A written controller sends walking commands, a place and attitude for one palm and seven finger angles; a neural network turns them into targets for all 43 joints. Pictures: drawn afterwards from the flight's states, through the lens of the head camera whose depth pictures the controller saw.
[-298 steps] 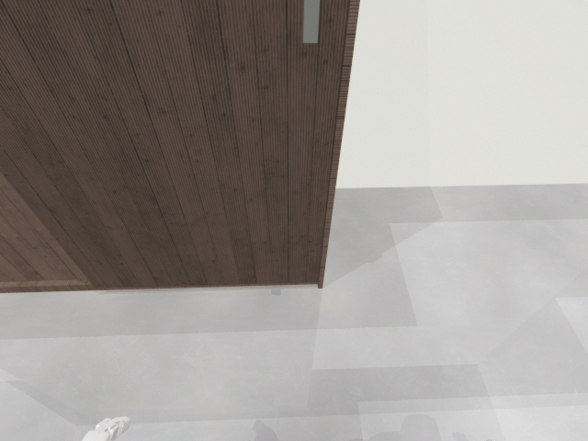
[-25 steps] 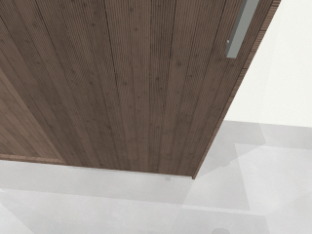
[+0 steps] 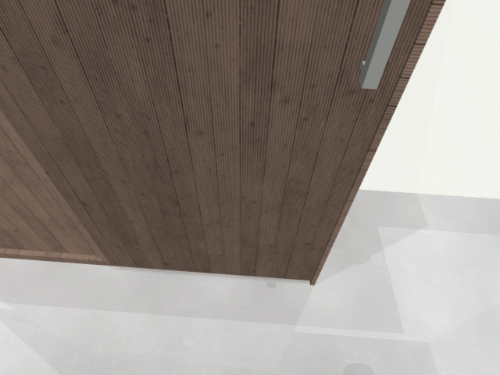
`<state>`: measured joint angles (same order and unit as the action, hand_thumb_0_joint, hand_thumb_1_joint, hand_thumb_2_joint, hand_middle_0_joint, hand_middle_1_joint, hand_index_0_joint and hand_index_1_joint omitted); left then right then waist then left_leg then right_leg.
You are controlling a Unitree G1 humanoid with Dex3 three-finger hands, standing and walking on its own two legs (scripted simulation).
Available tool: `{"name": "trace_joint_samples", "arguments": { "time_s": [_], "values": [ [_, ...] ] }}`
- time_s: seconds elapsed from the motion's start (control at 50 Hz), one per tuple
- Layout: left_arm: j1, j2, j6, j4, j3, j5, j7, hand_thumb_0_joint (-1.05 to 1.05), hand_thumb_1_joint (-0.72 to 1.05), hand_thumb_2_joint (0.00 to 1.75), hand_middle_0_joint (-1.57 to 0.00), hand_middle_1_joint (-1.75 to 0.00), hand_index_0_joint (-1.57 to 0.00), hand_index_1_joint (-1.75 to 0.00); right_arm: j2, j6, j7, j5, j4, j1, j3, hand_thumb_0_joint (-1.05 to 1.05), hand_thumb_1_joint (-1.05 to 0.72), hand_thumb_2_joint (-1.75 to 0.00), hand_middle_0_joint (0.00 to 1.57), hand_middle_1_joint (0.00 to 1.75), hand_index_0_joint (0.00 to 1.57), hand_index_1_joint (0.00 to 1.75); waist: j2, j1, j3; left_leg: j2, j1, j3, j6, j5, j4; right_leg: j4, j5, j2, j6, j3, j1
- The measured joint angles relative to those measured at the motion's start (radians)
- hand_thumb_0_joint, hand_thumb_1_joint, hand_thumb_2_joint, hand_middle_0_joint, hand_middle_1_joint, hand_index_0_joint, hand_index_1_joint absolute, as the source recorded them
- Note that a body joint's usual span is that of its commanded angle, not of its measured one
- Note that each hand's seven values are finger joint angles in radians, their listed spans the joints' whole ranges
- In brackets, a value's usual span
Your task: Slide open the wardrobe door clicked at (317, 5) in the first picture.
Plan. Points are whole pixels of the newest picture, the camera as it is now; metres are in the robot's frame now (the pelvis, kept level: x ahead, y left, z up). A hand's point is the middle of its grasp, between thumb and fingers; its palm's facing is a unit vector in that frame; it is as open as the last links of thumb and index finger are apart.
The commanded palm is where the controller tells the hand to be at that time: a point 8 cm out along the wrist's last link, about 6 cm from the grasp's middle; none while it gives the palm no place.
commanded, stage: look again from close up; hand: right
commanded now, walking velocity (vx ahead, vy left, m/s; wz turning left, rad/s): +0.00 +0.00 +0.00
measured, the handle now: (379, 36) +0.57 -0.17 +0.27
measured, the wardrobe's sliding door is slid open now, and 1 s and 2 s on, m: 0.00 0.00 0.00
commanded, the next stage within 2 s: shuffle to correct the standing spot in 0.10 s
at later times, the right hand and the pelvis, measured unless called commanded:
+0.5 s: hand out of the picture -0.03 -0.18 -0.19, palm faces +0.13 +0.98 -0.13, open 7.4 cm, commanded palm none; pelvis +0.04 -0.03 -0.01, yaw -1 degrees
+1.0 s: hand (363, 331) +0.25 -0.22 -0.19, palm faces +0.00 +0.98 -0.19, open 7.3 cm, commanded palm none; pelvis +0.17 -0.05 -0.01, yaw -1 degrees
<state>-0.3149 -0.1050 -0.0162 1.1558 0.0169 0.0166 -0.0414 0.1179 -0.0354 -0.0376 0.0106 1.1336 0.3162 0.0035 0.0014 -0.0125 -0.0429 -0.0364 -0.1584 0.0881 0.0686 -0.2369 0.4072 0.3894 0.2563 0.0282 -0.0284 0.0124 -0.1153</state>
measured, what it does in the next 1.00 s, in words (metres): walks ahead: right foot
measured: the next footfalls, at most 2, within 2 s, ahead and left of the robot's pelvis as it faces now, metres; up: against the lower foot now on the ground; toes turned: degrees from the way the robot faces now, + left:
right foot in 0.54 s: +0.08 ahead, -0.14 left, +0.00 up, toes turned -8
left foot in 1.02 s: +0.29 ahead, +0.05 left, +0.00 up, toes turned +4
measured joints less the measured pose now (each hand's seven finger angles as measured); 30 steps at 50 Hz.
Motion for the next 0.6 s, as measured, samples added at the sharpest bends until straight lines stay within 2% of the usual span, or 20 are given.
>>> {"name": "trace_joint_samples", "arguments": {
  "time_s": [0.28, 0.34, 0.44, 0.5, 0.56, 0.6],
  "values": [
    [-0.008, 0.004, -0.001, -0.003, 0.001, 0.002, 0.002, 0.0, 0.91, 0.9, -0.2, -0.3, -0.2, -0.3, -0.001, 0.002, 0.001, 0.002, -0.002, 0.008, -0.004, 0.01, -0.91, -0.9, 0.2, 0.3, 0.2, 0.3, 0.0, -0.002, -0.001, 0.006, -0.008, -0.002, -0.006, -0.009, 0.012, 0.015, 0.011, -0.005, 0.007, 0.002, -0.009],
    [-0.022, 0.001, 0.008, -0.005, -0.003, 0.007, 0.008, 0.0, 0.91, 0.9, -0.2, -0.3, -0.2, -0.3, -0.003, 0.007, 0.006, 0.006, -0.009, 0.024, -0.013, 0.01, -0.91, -0.9, 0.2, 0.3, 0.2, 0.3, 0.007, -0.005, 0.011, -0.001, -0.01, 0.004, -0.005, -0.031, 0.033, 0.078, 0.056, 0.004, 0.019, 0.0, -0.033],
    [-0.043, -0.002, 0.023, -0.015, -0.016, 0.012, 0.022, 0.0, 0.91, 0.9, -0.2, -0.3, -0.2, -0.3, 0.001, 0.002, 0.008, 0.014, -0.023, 0.067, -0.039, 0.01, -0.91, -0.9, 0.2, 0.3, 0.2, 0.3, 0.0, -0.016, 0.027, -0.008, 0.009, 0.025, -0.005, -0.054, 0.024, 0.302, 0.172, 0.026, 0.041, 0.031, -0.144],
    [-0.04, -0.008, 0.014, -0.033, -0.026, 0.009, 0.03, 0.0, 0.91, 0.9, -0.2, -0.3, -0.2, -0.3, 0.006, -0.003, 0.011, 0.017, -0.018, 0.095, -0.049, 0.01, -0.91, -0.9, 0.2, 0.3, 0.2, 0.3, -0.02, -0.022, 0.023, 0.005, 0.027, 0.02, -0.018, -0.07, 0.023, 0.308, 0.173, 0.032, 0.044, 0.056, -0.181],
    [-0.036, -0.01, -0.013, -0.055, -0.03, 0.007, 0.026, 0.0, 0.91, 0.9, -0.2, -0.3, -0.2, -0.3, 0.013, 0.007, 0.017, 0.015, -0.002, 0.119, -0.053, 0.01, -0.91, -0.9, 0.2, 0.3, 0.2, 0.3, -0.045, -0.018, 0.014, 0.033, 0.022, 0.005, -0.039, -0.131, 0.1, 0.196, 0.061, 0.022, 0.049, 0.088, -0.147],
    [-0.038, -0.006, -0.032, -0.067, -0.032, 0.015, 0.019, 0.0, 0.91, 0.9, -0.19, -0.3, -0.2, -0.3, 0.015, 0.027, 0.023, 0.015, 0.014, 0.121, -0.053, 0.01, -0.91, -0.9, 0.2, 0.3, 0.2, 0.3, -0.062, -0.009, 0.016, 0.051, -0.041, -0.015, -0.026, -0.227, 0.274, 0.205, 0.079, 0.003, 0.068, 0.116, -0.129]
  ]
}}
